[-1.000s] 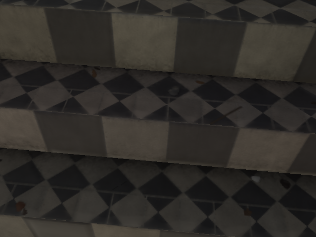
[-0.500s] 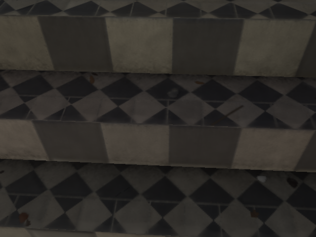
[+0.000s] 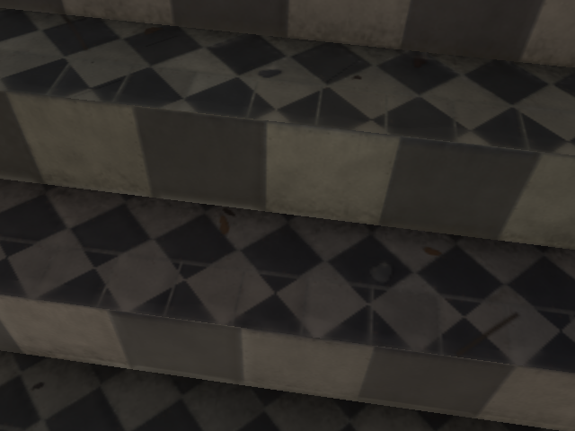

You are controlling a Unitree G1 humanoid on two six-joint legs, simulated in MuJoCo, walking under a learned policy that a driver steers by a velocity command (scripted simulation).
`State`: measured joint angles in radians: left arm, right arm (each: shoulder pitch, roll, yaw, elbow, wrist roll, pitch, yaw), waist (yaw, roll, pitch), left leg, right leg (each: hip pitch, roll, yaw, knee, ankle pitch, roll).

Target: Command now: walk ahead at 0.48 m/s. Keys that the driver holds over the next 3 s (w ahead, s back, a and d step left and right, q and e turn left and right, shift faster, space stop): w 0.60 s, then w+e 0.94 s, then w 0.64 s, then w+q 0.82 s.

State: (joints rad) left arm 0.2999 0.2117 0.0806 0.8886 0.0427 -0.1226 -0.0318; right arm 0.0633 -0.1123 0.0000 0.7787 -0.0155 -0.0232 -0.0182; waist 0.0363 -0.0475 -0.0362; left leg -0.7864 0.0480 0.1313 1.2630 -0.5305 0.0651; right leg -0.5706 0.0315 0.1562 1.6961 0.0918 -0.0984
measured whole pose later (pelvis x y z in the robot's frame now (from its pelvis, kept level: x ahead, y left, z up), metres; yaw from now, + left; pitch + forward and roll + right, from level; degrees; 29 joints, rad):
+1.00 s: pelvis +0.48 +0.04 +0.43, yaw -9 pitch +3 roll +3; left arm 0.35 0.14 0.08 0.85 0.05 -0.11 -0.02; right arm 0.15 -0.18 -0.05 0.86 -0.03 -0.04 -0.04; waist 0.04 0.00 -0.06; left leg -0.68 0.06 0.24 1.13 -0.49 0.08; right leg -0.73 0.05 0.10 1.86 0.05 -0.17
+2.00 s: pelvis +0.91 -0.19 +0.83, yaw -31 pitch +2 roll +4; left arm 0.40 0.15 0.08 0.86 0.02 -0.15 0.00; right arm 0.05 -0.11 -0.01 0.76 -0.02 0.01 -0.05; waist 0.00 -0.02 -0.01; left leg -0.74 -0.09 0.15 1.15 -0.47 0.16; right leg -0.53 0.12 0.12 1.40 0.14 -0.10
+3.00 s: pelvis +1.19 -0.44 +1.10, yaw -11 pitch +3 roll +0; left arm 0.03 0.10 -0.02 0.49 0.08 -0.06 0.06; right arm 0.43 -0.21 -0.07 0.92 -0.01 -0.05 0.00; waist 0.00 -0.01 -0.06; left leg -0.43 -0.19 -0.04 0.82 -0.44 0.13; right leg -1.12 -0.06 0.07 2.01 -0.02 -0.07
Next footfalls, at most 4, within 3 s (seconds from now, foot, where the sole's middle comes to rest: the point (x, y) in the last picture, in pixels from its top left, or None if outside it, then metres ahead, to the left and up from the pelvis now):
0.36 right None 0.33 -0.06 -0.46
0.86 left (240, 259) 0.60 0.12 -0.25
1.38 right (439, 93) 0.80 -0.19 -0.05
1.94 left None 1.05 -0.18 0.16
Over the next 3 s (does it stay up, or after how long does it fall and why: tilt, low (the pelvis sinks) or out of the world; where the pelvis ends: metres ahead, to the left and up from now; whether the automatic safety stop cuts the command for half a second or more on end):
stays up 1.19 -0.44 1.10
